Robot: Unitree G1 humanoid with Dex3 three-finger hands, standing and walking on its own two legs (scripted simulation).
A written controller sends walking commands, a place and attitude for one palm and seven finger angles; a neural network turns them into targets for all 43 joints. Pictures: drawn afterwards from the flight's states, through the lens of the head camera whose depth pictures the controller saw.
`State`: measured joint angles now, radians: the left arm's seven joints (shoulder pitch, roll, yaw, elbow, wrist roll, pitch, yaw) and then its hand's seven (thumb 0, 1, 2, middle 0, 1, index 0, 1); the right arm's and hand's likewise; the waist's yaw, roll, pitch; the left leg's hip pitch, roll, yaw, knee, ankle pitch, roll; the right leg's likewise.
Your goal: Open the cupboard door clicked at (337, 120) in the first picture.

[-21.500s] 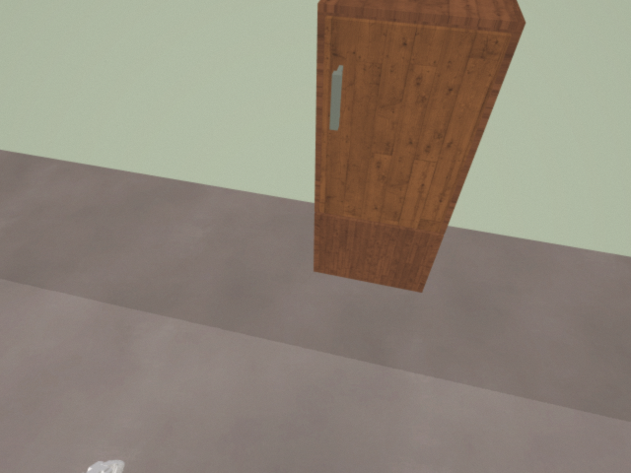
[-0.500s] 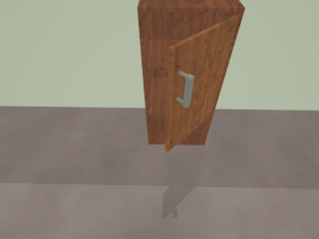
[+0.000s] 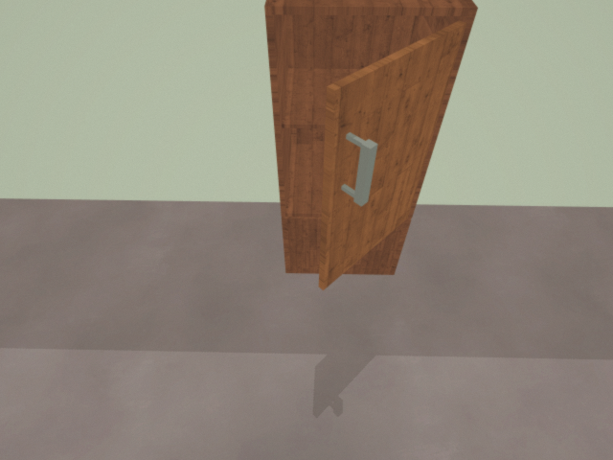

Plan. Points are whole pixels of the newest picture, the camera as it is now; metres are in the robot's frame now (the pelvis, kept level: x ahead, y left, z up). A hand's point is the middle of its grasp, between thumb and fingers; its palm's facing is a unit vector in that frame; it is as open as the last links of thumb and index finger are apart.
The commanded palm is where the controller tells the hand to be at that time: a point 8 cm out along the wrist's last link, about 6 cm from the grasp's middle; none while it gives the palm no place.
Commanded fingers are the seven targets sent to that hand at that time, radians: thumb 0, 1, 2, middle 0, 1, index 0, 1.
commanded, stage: look to check the result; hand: left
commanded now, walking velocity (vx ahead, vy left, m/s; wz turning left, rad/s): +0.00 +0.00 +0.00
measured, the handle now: (356, 169) +0.62 -0.06 +0.01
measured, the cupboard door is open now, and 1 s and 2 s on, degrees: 45 45 45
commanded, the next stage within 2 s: walk to a spot facing it in 0.12 s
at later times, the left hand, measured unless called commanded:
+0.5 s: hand out of the picture +0.01 +0.17 -0.18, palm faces -0.03 -0.98 -0.20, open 7.4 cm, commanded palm none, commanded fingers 0.00 0.90 0.90 -0.20 -0.30 -0.20 -0.30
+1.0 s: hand out of the picture +0.12 +0.15 -0.16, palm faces -0.27 -0.92 -0.27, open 7.4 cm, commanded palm none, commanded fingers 0.00 0.90 0.90 -0.20 -0.30 -0.20 -0.30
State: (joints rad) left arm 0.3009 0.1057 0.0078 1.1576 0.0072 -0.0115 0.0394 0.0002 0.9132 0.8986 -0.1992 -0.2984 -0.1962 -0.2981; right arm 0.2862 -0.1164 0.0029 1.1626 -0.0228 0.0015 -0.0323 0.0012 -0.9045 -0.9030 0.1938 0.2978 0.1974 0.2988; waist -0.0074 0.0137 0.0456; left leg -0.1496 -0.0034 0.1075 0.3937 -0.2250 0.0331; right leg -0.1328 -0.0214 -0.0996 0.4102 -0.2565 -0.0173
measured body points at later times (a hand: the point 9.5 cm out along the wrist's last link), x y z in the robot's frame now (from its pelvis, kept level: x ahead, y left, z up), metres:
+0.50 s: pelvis +0.00 +0.00 -0.01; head +0.04 -0.01 +0.44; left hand +0.01 +0.22 -0.17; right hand -0.01 -0.23 -0.17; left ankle +0.00 +0.09 -0.74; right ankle -0.02 -0.10 -0.74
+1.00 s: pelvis +0.02 -0.03 +0.00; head +0.07 -0.07 +0.44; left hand +0.13 +0.19 -0.14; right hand +0.07 -0.32 -0.14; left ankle +0.05 +0.14 -0.67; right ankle -0.02 -0.10 -0.74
